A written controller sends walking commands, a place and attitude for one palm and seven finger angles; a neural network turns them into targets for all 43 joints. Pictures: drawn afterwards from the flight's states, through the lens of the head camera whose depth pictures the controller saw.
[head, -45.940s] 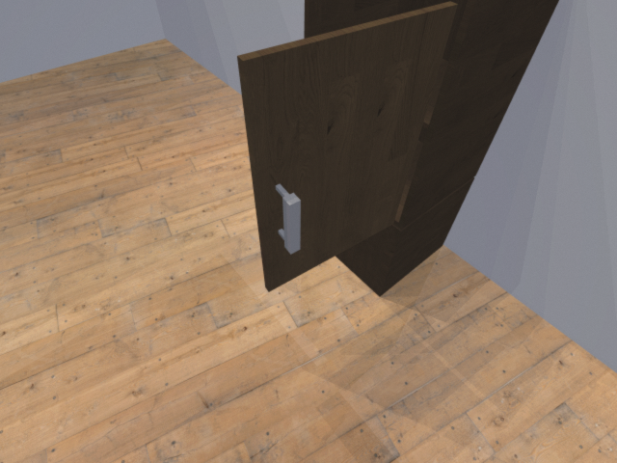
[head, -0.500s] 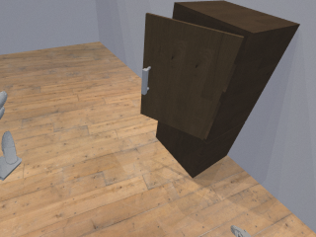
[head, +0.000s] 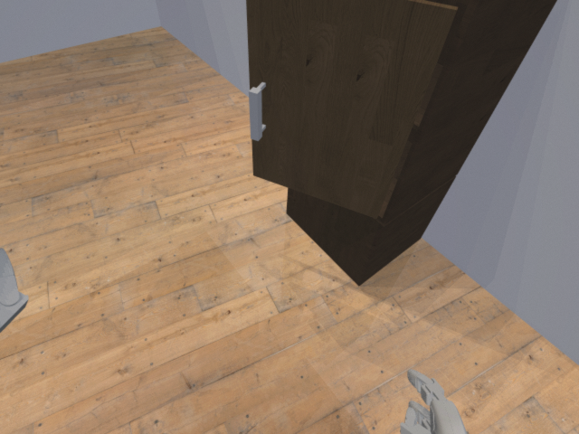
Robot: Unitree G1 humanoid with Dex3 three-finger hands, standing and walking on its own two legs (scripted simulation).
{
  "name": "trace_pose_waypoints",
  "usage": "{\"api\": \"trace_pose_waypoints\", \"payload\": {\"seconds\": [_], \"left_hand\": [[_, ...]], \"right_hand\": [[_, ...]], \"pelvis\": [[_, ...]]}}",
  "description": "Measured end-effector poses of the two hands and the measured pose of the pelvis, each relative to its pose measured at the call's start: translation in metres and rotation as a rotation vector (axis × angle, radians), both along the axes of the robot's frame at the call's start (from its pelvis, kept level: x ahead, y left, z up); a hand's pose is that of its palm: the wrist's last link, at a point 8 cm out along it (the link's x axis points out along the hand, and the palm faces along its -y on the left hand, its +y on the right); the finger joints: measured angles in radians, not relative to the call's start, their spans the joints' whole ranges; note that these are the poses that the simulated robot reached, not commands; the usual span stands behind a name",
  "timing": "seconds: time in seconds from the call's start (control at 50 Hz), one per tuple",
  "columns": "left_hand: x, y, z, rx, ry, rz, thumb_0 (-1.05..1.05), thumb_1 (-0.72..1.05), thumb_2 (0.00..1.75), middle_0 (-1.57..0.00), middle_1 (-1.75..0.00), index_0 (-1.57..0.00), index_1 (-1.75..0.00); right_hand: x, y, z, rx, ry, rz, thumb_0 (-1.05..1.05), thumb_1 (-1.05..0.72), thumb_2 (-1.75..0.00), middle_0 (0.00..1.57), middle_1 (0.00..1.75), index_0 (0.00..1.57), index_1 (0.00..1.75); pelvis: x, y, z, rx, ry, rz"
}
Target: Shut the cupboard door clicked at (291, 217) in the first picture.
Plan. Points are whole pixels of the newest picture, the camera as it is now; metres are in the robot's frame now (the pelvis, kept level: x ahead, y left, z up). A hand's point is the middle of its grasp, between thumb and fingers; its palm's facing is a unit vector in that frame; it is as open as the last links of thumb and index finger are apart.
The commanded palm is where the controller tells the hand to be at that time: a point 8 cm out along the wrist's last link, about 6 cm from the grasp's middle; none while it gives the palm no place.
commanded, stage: stop stepping back and stand still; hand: left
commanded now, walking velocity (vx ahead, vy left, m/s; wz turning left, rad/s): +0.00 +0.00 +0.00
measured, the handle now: (259, 111) +0.89 +0.11 -0.07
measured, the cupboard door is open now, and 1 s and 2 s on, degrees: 28 28 28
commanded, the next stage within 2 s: let the arm hang, fingers relaxed in 0.32 s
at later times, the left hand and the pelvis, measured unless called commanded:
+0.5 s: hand (73, 344) +0.20 +0.26 +0.07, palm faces +0.29 -0.83 -0.48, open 7.4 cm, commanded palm none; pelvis -0.01 +0.00 -0.01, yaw +3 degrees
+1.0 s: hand out of the picture -0.08 +0.21 -0.17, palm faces +0.04 -0.97 -0.24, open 7.2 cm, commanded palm none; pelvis -0.03 +0.02 +0.00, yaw +1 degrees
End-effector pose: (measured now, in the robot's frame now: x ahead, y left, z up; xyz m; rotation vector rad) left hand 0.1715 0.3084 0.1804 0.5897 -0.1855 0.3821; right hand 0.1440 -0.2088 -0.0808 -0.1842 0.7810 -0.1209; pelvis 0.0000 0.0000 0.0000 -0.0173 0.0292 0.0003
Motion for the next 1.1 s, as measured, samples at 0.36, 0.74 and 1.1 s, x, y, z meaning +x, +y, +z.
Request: {"api": "trace_pose_waypoints", "payload": {"seconds": [0.36, 0.74, 1.1], "left_hand": [[-0.015, -0.018, -0.001, -0.028, -0.047, 0.067, 0.01, 0.88, 0.90, -0.21, -0.30, -0.22, -0.31], [-0.143, -0.081, -0.323, -0.650, 1.290, 0.179, -0.02, 0.97, 0.89, -0.20, -0.30, -0.21, -0.30], [-0.252, -0.047, -0.314, -0.628, 1.586, 0.373, 0.00, 0.91, 0.90, -0.19, -0.30, -0.20, -0.30]], "right_hand": [[0.001, -0.058, -0.002, -0.074, -0.001, -0.074, 0.02, -0.91, -0.90, 0.20, 0.30, 0.20, 0.30], [-0.095, -0.025, -0.045, -0.048, 0.404, 0.011, 0.01, -0.91, -0.90, 0.20, 0.30, 0.20, 0.30], [-0.195, 0.012, -0.062, 0.047, 0.677, -0.110, 0.01, -0.91, -0.90, 0.21, 0.30, 0.20, 0.30]], "pelvis": [[0.006, -0.017, -0.004, 0.011, -0.012, 0.023], [-0.026, 0.004, -0.005, 0.016, -0.039, 0.042], [-0.025, 0.023, 0.004, 0.012, -0.047, 0.015]]}}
